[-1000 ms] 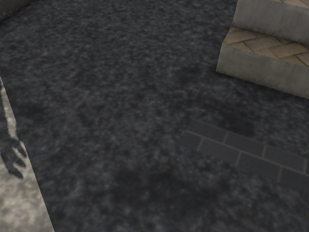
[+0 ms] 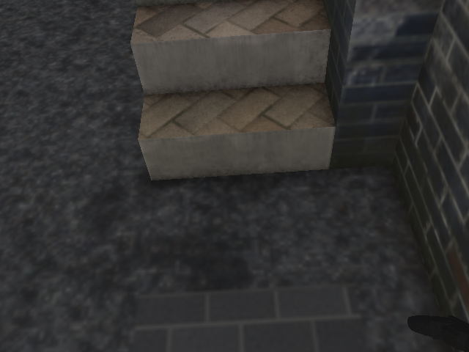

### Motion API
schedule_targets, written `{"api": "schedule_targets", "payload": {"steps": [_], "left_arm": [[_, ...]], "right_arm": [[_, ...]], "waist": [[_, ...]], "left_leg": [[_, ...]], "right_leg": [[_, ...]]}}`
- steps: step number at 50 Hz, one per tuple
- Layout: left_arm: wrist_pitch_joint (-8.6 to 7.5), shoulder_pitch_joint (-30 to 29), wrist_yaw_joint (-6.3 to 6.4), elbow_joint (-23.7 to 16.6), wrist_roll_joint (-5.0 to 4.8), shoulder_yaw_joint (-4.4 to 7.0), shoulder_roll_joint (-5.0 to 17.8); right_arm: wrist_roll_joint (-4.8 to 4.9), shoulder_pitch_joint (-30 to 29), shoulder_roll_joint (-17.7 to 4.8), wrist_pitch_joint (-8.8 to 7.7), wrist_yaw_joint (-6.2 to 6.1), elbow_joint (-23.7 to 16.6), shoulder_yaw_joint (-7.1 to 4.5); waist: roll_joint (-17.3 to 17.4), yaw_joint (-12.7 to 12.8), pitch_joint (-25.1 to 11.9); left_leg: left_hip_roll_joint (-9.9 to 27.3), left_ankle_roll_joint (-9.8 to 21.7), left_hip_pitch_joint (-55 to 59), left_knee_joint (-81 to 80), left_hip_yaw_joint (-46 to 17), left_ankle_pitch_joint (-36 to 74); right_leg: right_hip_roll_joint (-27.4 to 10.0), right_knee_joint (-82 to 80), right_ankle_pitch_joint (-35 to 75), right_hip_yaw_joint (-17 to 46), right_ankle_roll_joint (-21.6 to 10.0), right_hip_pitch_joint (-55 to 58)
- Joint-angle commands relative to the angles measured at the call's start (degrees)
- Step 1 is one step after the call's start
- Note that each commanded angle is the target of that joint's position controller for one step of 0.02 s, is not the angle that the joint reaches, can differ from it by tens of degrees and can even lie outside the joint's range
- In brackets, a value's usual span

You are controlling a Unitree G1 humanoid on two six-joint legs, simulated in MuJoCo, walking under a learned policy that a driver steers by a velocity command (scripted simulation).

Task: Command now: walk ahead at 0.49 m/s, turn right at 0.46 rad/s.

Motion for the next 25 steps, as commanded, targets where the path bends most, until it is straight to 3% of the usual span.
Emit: {"api": "schedule_targets", "payload": {"steps": [1, 2, 3, 4, 5, 6, 7, 8, 9, 10, 11, 12, 14, 16, 17, 21, 23, 25], "left_arm": [[0.25, -1.6, 0.64, -3.0, 0.47, 1.67, 7.9], [0.49, -2.5, 0.60, -3.2, 0.72, 1.72, 8.5], [0.66, -3.5, 0.36, -3.5, 0.99, 1.37, 7.9], [0.72, -5.0, -0.05, -4.7, 1.69, 0.36, 6.0], [0.08, 4.9, -0.48, -3.7, 2.39, -1.28, -0.1], [-0.75, 14.1, -0.59, -1.5, -1.97, -1.98, -0.4], [-0.92, 7.6, -0.06, -1.0, -3.07, -0.75, 6.7], [-0.98, -2.3, 0.09, -3.4, -2.04, -0.29, 9.4], [-0.90, -6.9, 0.15, -4.2, -0.79, -0.10, 9.2], [-0.87, -7.9, 0.00, -4.9, 0.03, 0.16, 8.4], [-0.69, -7.7, -0.32, -5.1, -0.02, 0.05, 6.9], [-0.53, -7.0, -0.52, -5.0, -0.14, -0.28, 5.2], [-0.40, -8.6, -0.72, -5.8, 0.52, -1.05, 3.1], [-0.82, -13.8, -1.02, -7.9, 1.69, -1.83, 2.0], [-1.03, -15.9, -1.24, -8.5, 1.59, -2.18, 1.8], [-1.46, -22.5, -1.70, -10.9, 0.25, -2.15, 4.6], [-1.69, -24.3, -2.08, -12.1, 0.32, -1.70, 6.5], [-1.70, -22.9, -2.16, -12.5, 0.70, -1.45, 7.4]], "right_arm": [[0.38, -3.1, -6.7, -1.35, 0.80, -4.9, -1.76], [0.25, 0.4, -7.7, -1.62, 0.73, -4.2, -2.36], [0.06, 6.7, -9.3, -1.89, 0.57, -2.7, -3.29], [-0.64, 16.9, -11.4, -2.04, 0.38, -1.0, -3.91], [-0.67, 23.3, -15.8, -1.54, 0.21, -0.1, -4.49], [-0.12, 27.8, -15.6, -1.23, 1.08, 3.4, -4.74], [0.90, 23.3, -9.0, -1.28, 0.92, 2.4, -3.39], [1.08, 17.9, -6.8, -0.81, 0.47, 1.3, -2.57], [0.39, 14.4, -6.3, -0.56, 0.42, 0.9, -1.80], [-0.28, 12.7, -5.7, -0.51, 0.37, 1.2, -1.43], [-0.62, 12.4, -4.9, -0.44, 0.35, 1.8, -0.95], [-0.38, 12.8, -4.5, -0.48, 0.39, 2.7, -0.79], [0.46, 14.1, -6.1, -0.61, 0.34, 4.0, -1.06], [0.66, 15.0, -9.2, -0.08, 0.03, 3.8, -1.74], [0.75, 15.3, -9.9, 0.23, -0.04, 3.7, -1.86], [1.14, 17.9, -11.5, 1.01, 0.35, 3.7, -1.77], [1.35, 19.9, -11.1, 1.39, 0.51, 4.6, -1.38], [1.45, 20.2, -12.1, 1.68, 0.66, 5.3, -1.33]], "waist": [[-11.3, -2.1, 2.2], [-12.0, -3.8, 0.8], [-11.3, -7.2, -2.8], [-8.9, -11.8, -11.1], [6.9, -8.0, -20.7], [24.1, -6.2, -24.9], [11.6, -7.5, -14.7], [2.9, -8.2, -7.5], [-2.4, -6.9, -3.5], [-1.4, -5.0, -2.5], [0.7, -3.8, -1.9], [2.2, -3.2, -1.6], [2.6, -3.2, -0.2], [1.0, -4.9, -0.2], [0.9, -5.8, -0.2], [2.4, -8.8, 1.7], [2.5, -9.2, 2.0], [2.3, -7.0, 2.4]], "left_leg": [[-0.9, 1.5, 7.2, -1.6, 1.6, -3.0], [-2.0, 2.7, 11.7, -2.0, 2.8, -6.1], [-3.0, 4.6, 19.2, -4.1, 4.3, -6.6], [2.7, 8.3, 34.8, -2.1, -1.0, -6.0], [15.2, 15.4, 54.0, -0.2, -20.6, -5.9], [24.2, 22.8, 61.5, -12.7, -47.6, -20.1], [21.3, 19.4, 53.7, -15.1, -42.8, -27.7], [18.7, 16.6, 43.8, -15.1, -30.9, -23.5], [16.2, 15.9, 34.2, -15.7, -22.9, -13.9], [14.1, 15.5, 29.3, -16.6, -18.6, -10.2], [12.2, 14.9, 26.5, -18.3, -15.2, -9.0], [10.7, 14.9, 25.3, -19.4, -12.3, -7.3], [10.1, 15.7, 23.9, -21.3, -8.0, -3.2], [10.1, 16.5, 24.5, -22.2, -5.7, -2.8], [9.7, 16.4, 24.9, -22.5, -4.6, -3.7], [10.0, 15.6, 27.5, -22.5, -4.0, -7.1], [10.9, 14.8, 30.6, -21.3, -4.5, -8.5], [11.9, 13.5, 31.6, -18.6, -5.1, -7.0]], "right_leg": [[-14.5, -0.2, 22.3, 8.8, -5.6, -4.6], [-14.2, 3.6, 31.6, 8.6, -4.8, -3.6], [-11.4, 11.9, 41.4, 6.7, -3.4, -3.0], [-8.2, 26.2, 37.3, 4.8, -1.6, -9.7], [-0.8, 45.8, 4.5, 1.2, 1.2, -24.4], [2.7, 60.7, -13.5, 0.7, 2.5, -39.0], [-1.9, 66.3, -9.1, 1.4, 2.4, -43.8], [-4.4, 65.1, -4.1, -1.4, 2.1, -43.4], [-6.6, 61.8, -1.3, -2.8, 2.3, -39.9], [-8.6, 57.7, 0.2, -3.2, 2.1, -37.2], [-9.8, 54.6, 0.5, -4.1, 1.8, -34.6], [-10.1, 51.0, 1.0, -5.5, 1.9, -33.4], [-10.7, 41.8, 2.2, -7.9, 2.9, -32.7], [-11.4, 32.0, 6.9, -9.4, 4.0, -32.3], [-11.1, 27.0, 10.1, -10.0, 4.2, -31.4], [-8.8, 16.0, 17.6, -11.9, 4.6, -28.6], [-8.4, 13.7, 15.6, -12.0, 3.6, -28.1], [-7.3, 9.9, 14.1, -12.7, 2.5, -23.9]]}}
